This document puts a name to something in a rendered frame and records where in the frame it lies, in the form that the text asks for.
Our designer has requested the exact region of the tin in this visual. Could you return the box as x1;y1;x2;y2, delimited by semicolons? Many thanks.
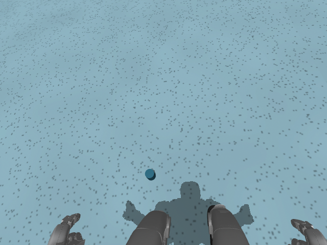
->
145;169;156;181

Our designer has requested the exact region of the right robot hand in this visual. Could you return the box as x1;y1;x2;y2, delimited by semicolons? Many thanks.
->
288;219;327;245

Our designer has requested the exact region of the left robot hand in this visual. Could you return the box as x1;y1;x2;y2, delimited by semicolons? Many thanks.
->
48;213;85;245

